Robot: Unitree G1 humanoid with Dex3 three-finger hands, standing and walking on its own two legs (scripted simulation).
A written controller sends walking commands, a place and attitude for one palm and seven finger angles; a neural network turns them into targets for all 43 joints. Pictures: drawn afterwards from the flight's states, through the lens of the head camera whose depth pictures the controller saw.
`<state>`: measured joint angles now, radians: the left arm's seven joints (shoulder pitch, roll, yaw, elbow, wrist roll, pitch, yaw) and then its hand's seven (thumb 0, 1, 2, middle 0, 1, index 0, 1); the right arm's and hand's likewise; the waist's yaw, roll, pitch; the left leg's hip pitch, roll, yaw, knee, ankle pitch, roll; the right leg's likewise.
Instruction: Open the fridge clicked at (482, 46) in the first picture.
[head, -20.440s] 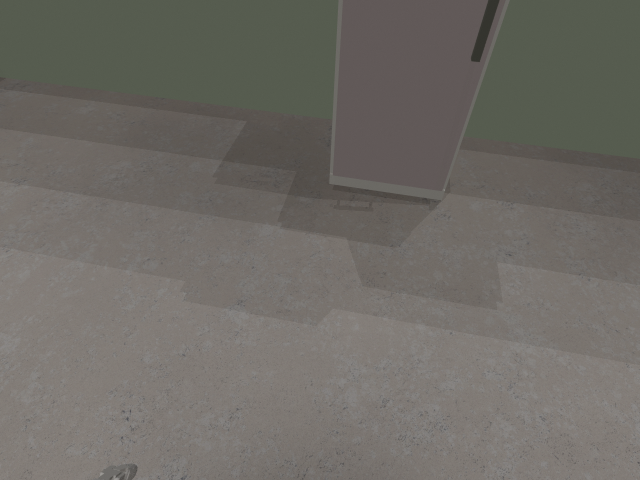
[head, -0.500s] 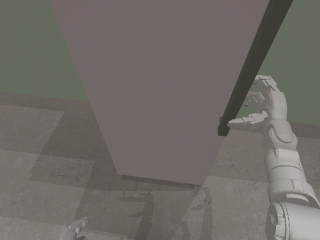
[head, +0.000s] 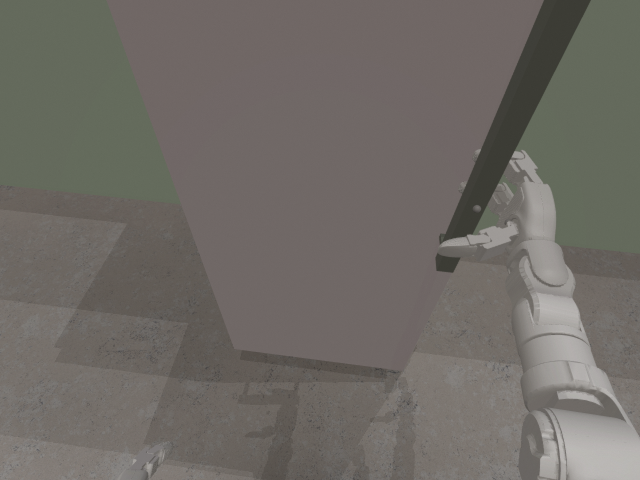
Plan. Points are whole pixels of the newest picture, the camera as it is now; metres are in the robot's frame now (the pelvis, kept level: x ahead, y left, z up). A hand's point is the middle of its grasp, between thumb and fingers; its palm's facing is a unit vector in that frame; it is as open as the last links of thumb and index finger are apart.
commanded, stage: slide the fingers in behind the handle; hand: right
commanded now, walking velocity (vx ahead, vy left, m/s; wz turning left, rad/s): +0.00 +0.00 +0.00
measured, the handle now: (487, 153) +0.50 -0.16 +0.17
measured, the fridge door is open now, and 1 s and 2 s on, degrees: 0 0 0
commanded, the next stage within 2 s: grip the handle and tug to test in 0.64 s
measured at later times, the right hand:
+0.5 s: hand (473, 208) +0.43 -0.14 +0.13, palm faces +0.03 +1.00 +0.01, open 14.0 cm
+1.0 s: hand (472, 206) +0.44 -0.14 +0.12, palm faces +0.03 +1.00 +0.00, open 12.3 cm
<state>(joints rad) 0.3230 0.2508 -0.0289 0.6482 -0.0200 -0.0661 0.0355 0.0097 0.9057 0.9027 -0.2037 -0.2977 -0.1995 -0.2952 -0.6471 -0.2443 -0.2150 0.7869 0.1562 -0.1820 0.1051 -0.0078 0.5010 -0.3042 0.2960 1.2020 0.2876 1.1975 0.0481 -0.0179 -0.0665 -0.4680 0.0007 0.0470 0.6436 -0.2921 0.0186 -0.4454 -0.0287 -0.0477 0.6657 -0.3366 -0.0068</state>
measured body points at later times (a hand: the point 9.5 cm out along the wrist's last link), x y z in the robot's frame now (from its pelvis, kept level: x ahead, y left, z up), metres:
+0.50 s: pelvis +0.00 +0.00 +0.00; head +0.03 +0.01 +0.45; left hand +0.09 +0.26 -0.11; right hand +0.43 -0.20 +0.13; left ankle +0.02 +0.11 -0.72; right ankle +0.00 -0.11 -0.72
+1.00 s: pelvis +0.01 +0.00 +0.00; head +0.04 +0.00 +0.45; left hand +0.09 +0.25 -0.11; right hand +0.44 -0.20 +0.12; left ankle +0.02 +0.11 -0.72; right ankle +0.00 -0.11 -0.72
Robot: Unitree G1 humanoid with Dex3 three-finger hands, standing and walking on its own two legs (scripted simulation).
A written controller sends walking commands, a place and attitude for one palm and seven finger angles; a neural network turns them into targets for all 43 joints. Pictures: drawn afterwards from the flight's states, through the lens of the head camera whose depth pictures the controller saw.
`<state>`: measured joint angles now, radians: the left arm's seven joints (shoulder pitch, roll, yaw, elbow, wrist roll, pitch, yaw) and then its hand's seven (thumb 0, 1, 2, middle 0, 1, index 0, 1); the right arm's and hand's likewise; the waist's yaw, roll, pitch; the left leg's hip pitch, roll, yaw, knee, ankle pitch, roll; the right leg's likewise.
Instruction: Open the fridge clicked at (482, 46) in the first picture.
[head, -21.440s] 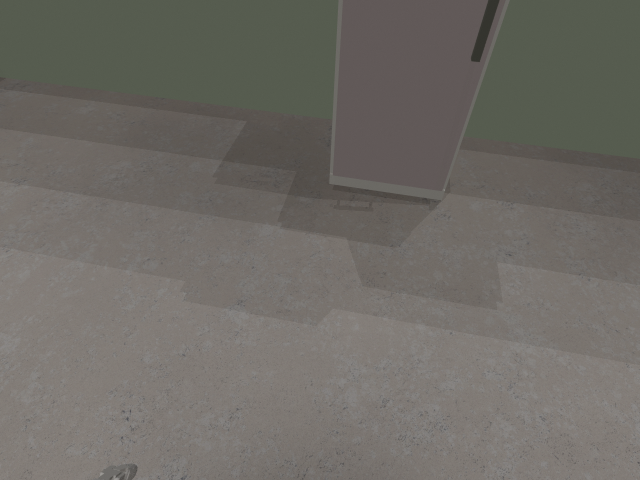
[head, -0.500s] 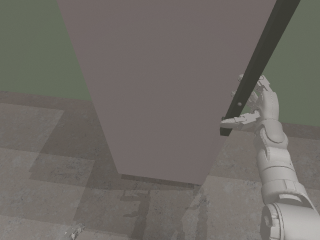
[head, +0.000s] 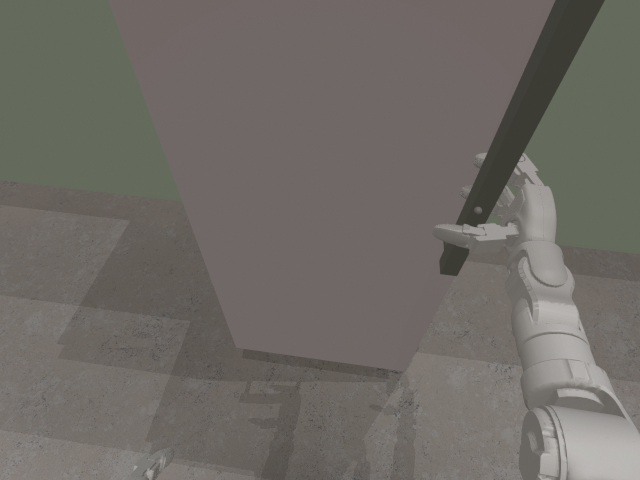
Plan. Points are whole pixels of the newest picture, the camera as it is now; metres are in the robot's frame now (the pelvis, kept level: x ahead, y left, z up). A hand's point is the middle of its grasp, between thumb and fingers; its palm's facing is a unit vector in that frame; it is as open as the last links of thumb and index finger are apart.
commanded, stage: grip the handle and tug to test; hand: right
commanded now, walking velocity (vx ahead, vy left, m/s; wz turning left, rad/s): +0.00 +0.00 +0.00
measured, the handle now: (493, 157) +0.49 -0.16 +0.16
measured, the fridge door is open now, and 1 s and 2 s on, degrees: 0 0 13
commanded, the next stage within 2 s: pull the door a little, standing still in 1.16 s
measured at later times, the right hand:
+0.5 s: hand (471, 210) +0.43 -0.14 +0.12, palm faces +0.04 +1.00 +0.00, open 6.1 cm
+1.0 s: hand (470, 211) +0.43 -0.14 +0.12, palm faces +0.05 +1.00 +0.01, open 6.2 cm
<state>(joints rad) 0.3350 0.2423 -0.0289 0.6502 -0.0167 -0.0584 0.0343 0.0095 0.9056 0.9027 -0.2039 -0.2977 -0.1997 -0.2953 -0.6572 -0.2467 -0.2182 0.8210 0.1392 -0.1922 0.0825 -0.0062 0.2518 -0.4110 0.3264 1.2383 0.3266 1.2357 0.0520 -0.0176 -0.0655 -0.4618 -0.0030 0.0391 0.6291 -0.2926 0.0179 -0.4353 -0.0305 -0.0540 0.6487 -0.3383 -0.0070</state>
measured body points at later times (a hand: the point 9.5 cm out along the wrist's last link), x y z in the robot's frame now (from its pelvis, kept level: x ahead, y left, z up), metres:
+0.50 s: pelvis +0.00 +0.00 +0.00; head +0.03 +0.01 +0.45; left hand +0.09 +0.25 -0.11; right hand +0.42 -0.19 +0.12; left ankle +0.01 +0.11 -0.72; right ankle -0.01 -0.11 -0.72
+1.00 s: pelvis +0.01 +0.00 +0.00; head +0.03 +0.02 +0.45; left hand +0.10 +0.26 -0.11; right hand +0.42 -0.19 +0.12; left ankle +0.01 +0.11 -0.72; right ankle -0.01 -0.11 -0.72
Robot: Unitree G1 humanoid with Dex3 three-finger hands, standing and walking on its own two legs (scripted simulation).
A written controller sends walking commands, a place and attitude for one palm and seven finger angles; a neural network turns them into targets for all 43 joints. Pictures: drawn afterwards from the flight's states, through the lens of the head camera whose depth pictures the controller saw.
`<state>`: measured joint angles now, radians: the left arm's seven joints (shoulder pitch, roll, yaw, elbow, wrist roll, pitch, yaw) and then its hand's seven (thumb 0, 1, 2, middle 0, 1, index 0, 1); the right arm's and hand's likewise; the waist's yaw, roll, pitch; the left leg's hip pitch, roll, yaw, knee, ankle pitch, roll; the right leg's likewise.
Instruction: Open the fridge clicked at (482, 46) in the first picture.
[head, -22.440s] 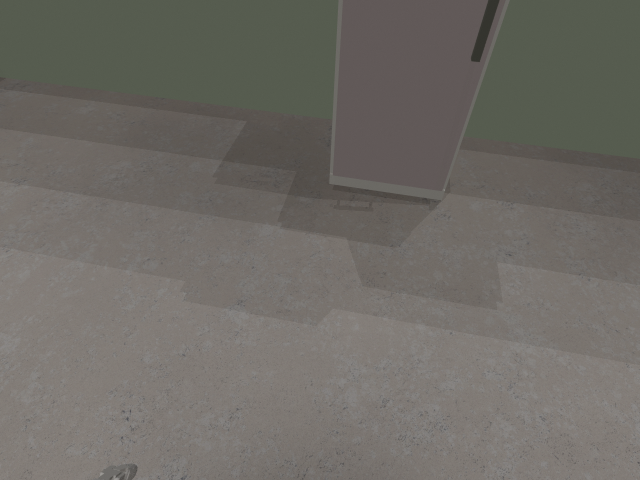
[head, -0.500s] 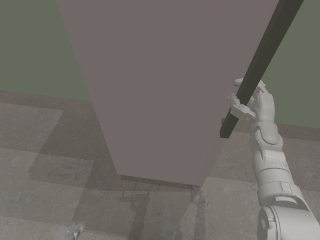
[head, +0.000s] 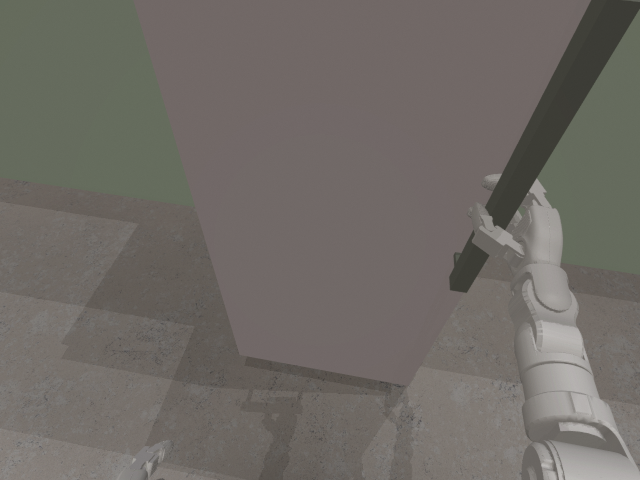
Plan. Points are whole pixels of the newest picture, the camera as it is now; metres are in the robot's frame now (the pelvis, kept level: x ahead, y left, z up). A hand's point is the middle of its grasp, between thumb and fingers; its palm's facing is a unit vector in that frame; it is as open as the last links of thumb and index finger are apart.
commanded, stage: grip the handle and tug to test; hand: right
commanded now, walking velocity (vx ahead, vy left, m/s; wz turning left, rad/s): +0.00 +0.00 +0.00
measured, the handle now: (508, 176) +0.47 -0.18 +0.16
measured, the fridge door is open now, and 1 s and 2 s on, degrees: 0 13 47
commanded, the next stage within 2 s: pull the door a little, standing still in 0.16 s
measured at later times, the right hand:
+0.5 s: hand (484, 232) +0.41 -0.15 +0.12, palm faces +0.07 +1.00 +0.01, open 6.3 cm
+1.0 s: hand (478, 295) +0.31 -0.13 +0.12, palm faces +0.01 +0.99 -0.16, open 6.9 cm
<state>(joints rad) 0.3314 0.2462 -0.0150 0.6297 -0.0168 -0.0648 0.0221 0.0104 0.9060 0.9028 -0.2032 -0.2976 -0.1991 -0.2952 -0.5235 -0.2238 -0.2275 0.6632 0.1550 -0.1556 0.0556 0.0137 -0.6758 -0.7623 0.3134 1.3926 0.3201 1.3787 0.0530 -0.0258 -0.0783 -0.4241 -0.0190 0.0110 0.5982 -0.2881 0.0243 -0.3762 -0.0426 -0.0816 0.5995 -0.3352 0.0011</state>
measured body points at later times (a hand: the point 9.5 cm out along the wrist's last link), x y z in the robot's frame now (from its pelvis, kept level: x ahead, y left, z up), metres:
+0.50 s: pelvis +0.04 -0.01 +0.01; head +0.06 +0.00 +0.46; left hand +0.18 +0.23 -0.09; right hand +0.40 -0.21 +0.12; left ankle +0.01 +0.10 -0.73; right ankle -0.02 -0.12 -0.72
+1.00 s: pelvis +0.06 -0.01 +0.01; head +0.08 +0.01 +0.46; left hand +0.25 +0.22 -0.08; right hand +0.31 -0.18 +0.13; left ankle +0.01 +0.10 -0.72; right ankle -0.02 -0.12 -0.72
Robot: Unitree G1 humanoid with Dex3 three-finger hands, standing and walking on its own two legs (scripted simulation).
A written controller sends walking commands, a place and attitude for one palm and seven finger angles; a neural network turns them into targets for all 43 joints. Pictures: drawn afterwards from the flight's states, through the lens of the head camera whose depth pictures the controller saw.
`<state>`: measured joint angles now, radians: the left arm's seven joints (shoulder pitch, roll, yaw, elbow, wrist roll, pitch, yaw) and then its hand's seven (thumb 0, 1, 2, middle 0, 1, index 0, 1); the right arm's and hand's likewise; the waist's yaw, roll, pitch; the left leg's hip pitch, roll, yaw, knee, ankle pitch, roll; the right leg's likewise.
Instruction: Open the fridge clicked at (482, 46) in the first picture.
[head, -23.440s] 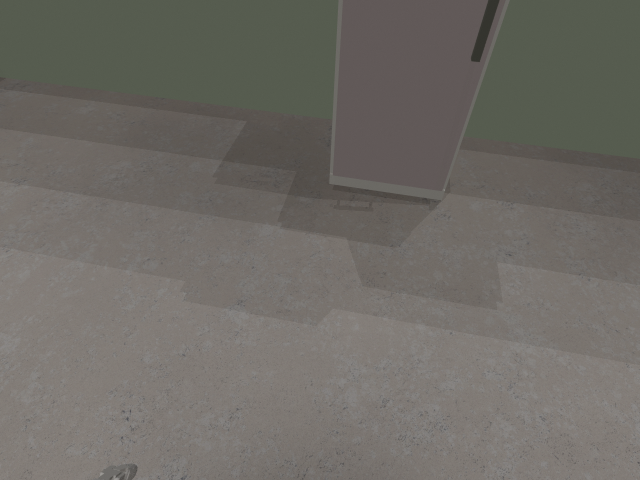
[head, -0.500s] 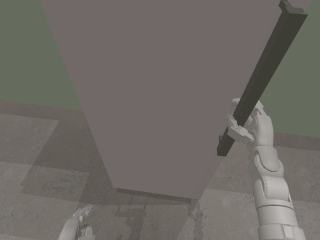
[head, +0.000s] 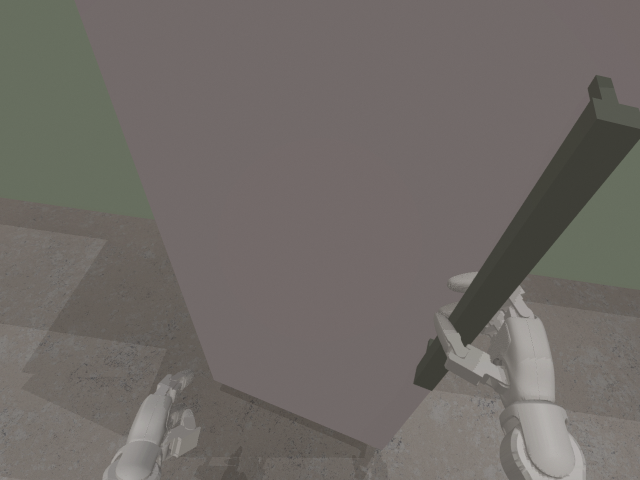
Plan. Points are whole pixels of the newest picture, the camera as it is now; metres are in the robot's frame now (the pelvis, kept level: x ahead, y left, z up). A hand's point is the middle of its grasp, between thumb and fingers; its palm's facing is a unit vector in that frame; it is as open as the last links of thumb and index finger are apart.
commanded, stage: walk backward, drawing the door open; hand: right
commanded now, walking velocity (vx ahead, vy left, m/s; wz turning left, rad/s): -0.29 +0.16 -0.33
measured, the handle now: (483, 282) +0.31 -0.14 +0.15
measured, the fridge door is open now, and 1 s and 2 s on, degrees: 13 47 74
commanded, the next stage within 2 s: stop walking and hold the door back in 1.52 s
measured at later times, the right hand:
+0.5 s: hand (406, 443) +0.16 -0.06 +0.10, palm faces +0.14 +0.98 -0.16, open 7.1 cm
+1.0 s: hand out of the picture +0.05 +0.07 +0.10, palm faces +0.35 +0.92 -0.17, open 7.2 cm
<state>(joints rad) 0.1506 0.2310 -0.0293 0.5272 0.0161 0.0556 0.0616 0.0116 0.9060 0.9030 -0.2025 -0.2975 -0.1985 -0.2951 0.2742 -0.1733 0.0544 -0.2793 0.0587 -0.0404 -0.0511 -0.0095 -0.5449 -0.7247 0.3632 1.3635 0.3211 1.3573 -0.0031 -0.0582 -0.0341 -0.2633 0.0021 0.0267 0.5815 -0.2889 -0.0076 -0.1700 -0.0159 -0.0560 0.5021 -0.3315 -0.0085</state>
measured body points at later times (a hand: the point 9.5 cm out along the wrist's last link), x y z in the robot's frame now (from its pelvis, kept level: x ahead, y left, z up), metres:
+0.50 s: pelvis -0.08 +0.08 +0.00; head -0.07 +0.08 +0.45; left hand +0.11 +0.27 -0.10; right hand +0.14 -0.11 +0.11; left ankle -0.06 +0.17 -0.70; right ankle -0.02 -0.07 -0.74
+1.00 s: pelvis -0.15 +0.27 +0.00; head -0.11 +0.24 +0.44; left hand +0.08 +0.39 -0.11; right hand +0.03 +0.02 +0.11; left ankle -0.02 +0.37 -0.65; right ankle -0.17 +0.09 -0.74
